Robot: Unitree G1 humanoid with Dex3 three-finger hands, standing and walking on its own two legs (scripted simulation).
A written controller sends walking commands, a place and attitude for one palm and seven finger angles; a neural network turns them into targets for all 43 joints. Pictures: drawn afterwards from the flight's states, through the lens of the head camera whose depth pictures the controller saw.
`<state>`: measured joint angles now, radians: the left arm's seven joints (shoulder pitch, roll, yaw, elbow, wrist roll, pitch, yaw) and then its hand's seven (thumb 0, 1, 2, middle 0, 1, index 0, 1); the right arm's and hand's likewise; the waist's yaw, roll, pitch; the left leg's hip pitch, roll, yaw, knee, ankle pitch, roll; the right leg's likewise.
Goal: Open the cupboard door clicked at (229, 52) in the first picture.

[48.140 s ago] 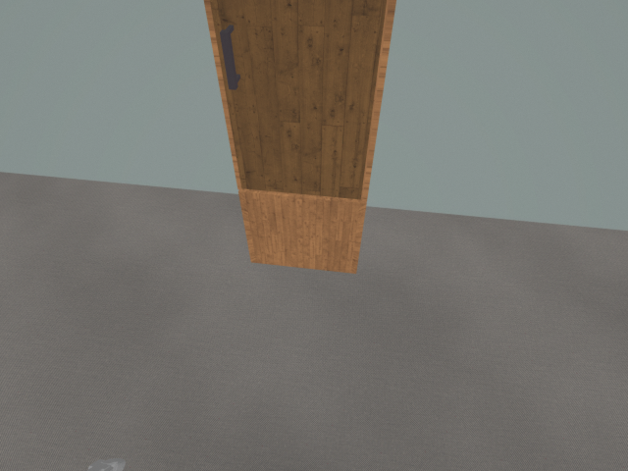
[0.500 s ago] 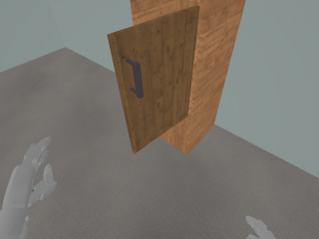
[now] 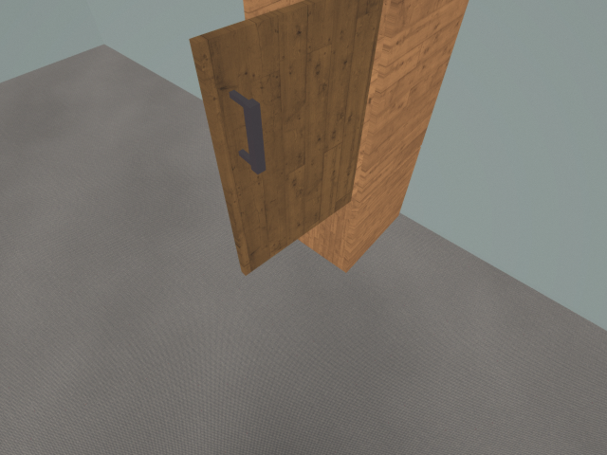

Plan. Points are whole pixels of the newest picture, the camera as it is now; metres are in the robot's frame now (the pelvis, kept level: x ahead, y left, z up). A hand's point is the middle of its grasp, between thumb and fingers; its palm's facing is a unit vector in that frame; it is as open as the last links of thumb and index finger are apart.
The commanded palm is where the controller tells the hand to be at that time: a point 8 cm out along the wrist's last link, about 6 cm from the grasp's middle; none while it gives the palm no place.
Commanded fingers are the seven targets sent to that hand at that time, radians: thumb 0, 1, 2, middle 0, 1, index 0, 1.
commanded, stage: let the arm hang, fingers relaxed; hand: left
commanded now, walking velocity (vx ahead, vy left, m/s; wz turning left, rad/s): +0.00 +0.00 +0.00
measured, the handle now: (247, 133) +0.57 +0.14 +0.09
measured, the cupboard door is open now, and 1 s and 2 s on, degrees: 83 83 83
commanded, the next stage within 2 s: look to check the result in 0.52 s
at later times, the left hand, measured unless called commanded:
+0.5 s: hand out of the picture +0.07 +0.18 -0.16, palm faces +0.00 -0.97 -0.24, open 7.4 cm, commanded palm none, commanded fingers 0.00 0.90 0.90 -0.20 -0.30 -0.20 -0.30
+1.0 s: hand out of the picture +0.04 +0.18 -0.16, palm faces +0.00 -0.96 -0.27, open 7.4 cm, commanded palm none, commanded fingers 0.00 0.90 0.90 -0.20 -0.30 -0.20 -0.30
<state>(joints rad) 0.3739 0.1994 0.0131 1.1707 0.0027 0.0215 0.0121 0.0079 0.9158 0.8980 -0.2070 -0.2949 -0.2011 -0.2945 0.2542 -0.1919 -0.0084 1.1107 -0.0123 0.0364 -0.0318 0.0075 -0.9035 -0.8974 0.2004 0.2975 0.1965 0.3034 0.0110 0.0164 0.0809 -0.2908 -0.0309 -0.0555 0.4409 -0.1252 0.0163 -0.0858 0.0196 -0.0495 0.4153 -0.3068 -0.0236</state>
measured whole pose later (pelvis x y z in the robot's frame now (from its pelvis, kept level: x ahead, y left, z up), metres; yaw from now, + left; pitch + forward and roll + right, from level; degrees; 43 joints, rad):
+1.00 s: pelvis +0.03 -0.02 +0.00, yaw -2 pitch -2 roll +0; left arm 0.24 0.20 0.02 1.13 0.00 0.00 0.03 0.00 0.91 0.90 -0.20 -0.29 -0.20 -0.29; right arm 0.19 -0.21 -0.01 1.14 -0.01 0.02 -0.04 0.00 -0.90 -0.90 0.20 0.30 0.20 0.30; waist 0.00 0.03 0.07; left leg -0.21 0.00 -0.04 0.40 -0.15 -0.01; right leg -0.01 0.04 -0.02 0.35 -0.31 -0.05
